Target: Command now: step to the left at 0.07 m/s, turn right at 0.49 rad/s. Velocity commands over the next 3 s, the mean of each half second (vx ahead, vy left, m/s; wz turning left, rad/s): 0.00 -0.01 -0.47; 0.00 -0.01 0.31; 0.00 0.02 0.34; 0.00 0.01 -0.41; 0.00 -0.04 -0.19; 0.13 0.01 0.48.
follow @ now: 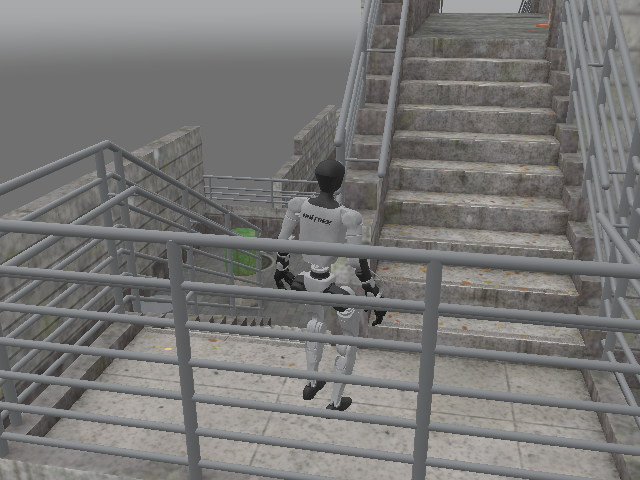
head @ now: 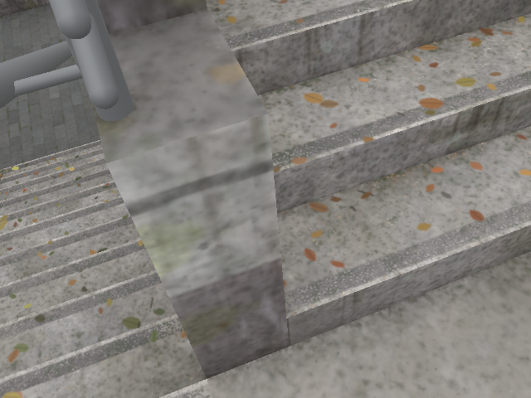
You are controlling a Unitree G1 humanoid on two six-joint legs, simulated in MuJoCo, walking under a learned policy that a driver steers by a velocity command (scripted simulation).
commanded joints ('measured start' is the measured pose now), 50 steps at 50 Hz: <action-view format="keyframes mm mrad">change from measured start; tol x32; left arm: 1 43 270 48 -49 7 9 40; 50 25 190 60 -141 -21 -14 50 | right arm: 1 -74 -135 -36 -120 -6 -4 -14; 50 -83 -64 -56 -101 21 19 73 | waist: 1 -1 -268 38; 29 -91 231 -108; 36 -24 -237 -130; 50 -7 -181 -93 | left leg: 1 -208 2 -185 323 -119 -40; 17 299 243 -357 -441 50 -65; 32 143 213 -366 -263 580 68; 37 -168 18 -173 281 -188 -41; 50 -104 57 -118 138 -58 -50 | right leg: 1 -50 -366 513 -400 331 -253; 14 51 -118 374 -181 498 -119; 18 -323 191 124 211 -250 19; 21 -287 93 177 437 -135 12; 33 170 53 37 -293 145 46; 40 159 -237 152 -293 674 -145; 50 219 -310 67 -270 587 -145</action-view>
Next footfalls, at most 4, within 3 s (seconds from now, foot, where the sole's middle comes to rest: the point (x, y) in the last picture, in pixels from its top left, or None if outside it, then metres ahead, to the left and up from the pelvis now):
0.34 left None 0.07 0.13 -0.76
0.66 right None -0.02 -0.11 -0.76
1.14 left None -0.02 0.13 -0.76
1.98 right None -0.07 -0.06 -0.76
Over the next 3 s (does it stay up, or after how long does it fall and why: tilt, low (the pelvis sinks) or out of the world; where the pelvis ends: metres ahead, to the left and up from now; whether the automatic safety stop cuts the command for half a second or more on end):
stays up -0.02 0.08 0.00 its command is cut before an obstacle from the start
